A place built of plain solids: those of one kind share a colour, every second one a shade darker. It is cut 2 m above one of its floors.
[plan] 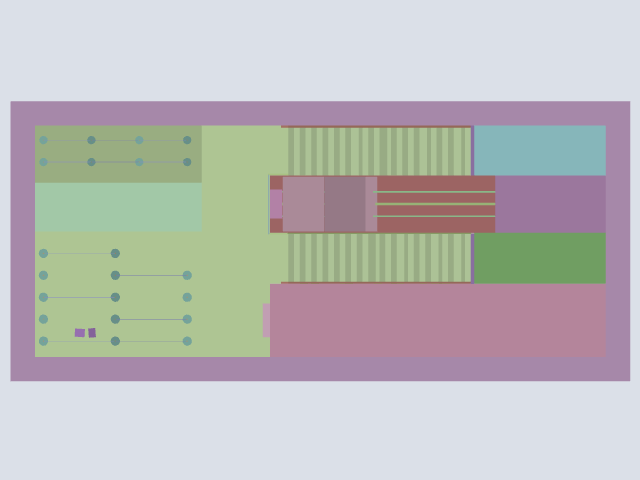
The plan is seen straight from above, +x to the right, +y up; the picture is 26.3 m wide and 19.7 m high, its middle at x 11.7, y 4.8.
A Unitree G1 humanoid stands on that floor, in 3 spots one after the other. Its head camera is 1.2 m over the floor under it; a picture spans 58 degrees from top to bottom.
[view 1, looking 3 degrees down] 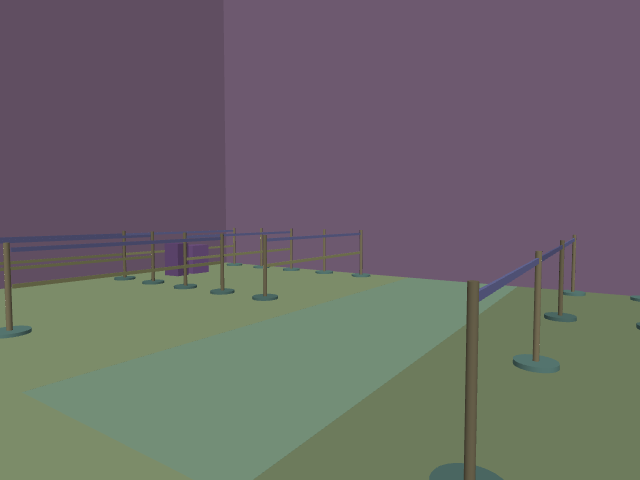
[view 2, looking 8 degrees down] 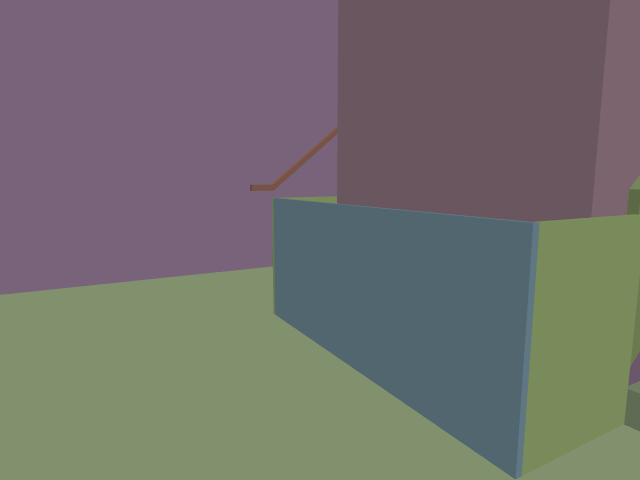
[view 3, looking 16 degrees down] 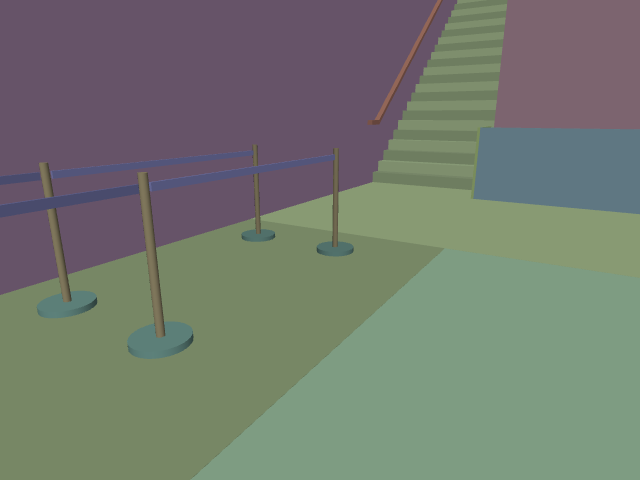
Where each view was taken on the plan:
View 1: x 8.12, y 8.48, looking -146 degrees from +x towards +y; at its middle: wall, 9.81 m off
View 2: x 8.12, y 4.02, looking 61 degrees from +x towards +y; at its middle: rail_rim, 3.04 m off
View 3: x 2.90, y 6.15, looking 31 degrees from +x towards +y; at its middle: floor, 4.35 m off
